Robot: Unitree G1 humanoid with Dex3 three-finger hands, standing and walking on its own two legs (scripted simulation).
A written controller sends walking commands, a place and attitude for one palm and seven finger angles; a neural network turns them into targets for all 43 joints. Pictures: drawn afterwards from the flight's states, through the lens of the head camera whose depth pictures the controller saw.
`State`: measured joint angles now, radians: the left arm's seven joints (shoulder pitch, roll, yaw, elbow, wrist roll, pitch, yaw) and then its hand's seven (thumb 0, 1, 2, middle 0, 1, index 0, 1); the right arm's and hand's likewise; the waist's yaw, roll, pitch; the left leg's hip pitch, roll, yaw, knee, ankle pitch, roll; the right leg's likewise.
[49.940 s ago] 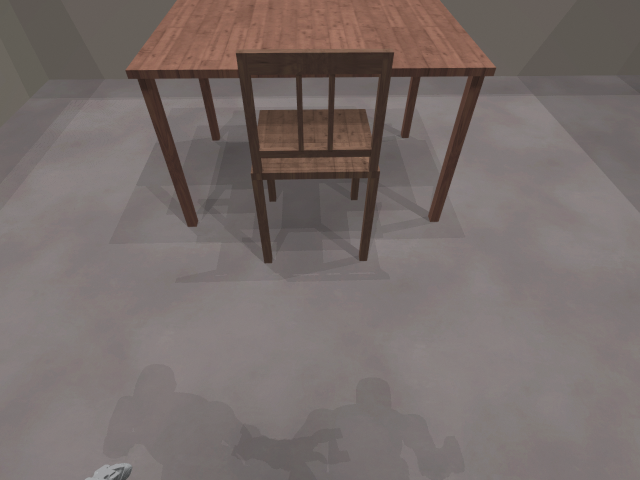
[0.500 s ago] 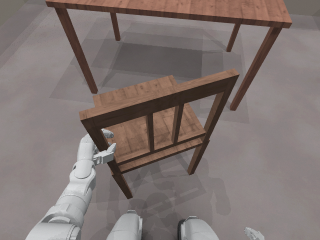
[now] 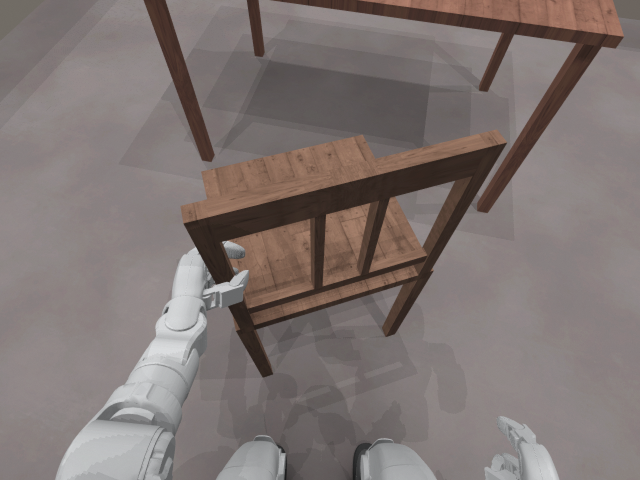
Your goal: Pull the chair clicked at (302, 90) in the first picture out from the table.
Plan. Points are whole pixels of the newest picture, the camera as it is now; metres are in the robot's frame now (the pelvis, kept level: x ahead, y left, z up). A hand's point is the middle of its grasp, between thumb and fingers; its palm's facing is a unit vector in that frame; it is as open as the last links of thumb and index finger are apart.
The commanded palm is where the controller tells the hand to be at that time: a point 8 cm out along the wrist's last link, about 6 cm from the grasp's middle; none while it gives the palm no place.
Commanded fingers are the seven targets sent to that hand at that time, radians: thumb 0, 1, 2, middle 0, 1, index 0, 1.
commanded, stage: step backward, pulling the chair out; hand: left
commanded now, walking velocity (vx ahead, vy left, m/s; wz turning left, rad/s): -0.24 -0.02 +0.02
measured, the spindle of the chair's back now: (317, 252) +0.43 +0.00 -0.09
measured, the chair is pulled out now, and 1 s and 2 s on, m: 0.46 0.51 0.51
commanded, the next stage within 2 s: stop walking, hand still on the chair in 0.18 s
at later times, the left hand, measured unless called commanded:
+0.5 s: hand (231, 323) +0.31 +0.12 -0.06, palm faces +0.05 -0.98 -0.17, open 6.0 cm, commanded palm +0.29 +0.18 -0.04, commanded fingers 0.00 0.90 0.90 -0.50 -1.45 -0.50 -1.45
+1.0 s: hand (230, 323) +0.31 +0.12 -0.06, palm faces +0.03 -0.99 -0.14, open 6.0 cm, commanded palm +0.29 +0.18 -0.04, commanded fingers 0.00 0.90 0.90 -0.50 -1.45 -0.50 -1.45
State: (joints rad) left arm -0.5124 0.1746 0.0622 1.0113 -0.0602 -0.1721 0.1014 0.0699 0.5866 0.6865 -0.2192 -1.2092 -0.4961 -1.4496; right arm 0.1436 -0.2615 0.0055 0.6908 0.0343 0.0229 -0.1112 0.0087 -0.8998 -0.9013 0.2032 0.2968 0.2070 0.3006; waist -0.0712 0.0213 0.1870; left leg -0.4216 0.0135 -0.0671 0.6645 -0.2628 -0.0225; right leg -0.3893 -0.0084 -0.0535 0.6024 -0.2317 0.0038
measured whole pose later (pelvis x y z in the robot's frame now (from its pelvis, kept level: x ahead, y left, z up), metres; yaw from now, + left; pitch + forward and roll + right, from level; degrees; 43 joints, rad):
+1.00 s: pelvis +0.04 -0.01 +0.02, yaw -2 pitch -1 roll -1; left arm -0.08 0.13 -0.02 0.70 -0.03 -0.13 0.10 0.07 0.59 0.68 -0.18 -1.20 -0.50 -1.45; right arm 0.15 -0.18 0.04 0.67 0.01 -0.02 -0.09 0.01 -0.90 -0.90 0.20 0.30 0.21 0.30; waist -0.01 -0.01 0.10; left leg -0.22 0.03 -0.02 0.48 -0.25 -0.02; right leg -0.21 0.00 -0.02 0.45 -0.22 0.00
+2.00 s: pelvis +0.05 -0.01 -0.02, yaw +0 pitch +10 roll -1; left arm 0.05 0.21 0.06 0.33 -0.11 0.11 0.03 -0.01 -0.53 0.20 -0.08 -0.25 -0.08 -0.25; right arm 0.24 -0.26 0.02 0.55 0.04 -0.07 -0.05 0.01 -0.90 -0.90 0.20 0.30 0.21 0.30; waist -0.06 0.03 -0.09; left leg -0.61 0.02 -0.05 0.86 -0.43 -0.03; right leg -0.60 -0.02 -0.05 0.85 -0.42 0.00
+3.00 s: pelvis +0.05 -0.01 -0.04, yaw +1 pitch +10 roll -2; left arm 0.66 0.21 -0.02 -0.21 -0.11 0.17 0.02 -0.01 -0.54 0.20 0.00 0.00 0.00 0.00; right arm 0.27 -0.23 0.01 0.45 0.05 -0.08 -0.09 0.02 -0.90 -0.90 0.20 0.30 0.21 0.30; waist -0.04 0.05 -0.16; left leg -0.69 0.01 -0.09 1.00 -0.49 -0.02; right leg -0.66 -0.02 -0.08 0.95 -0.48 0.00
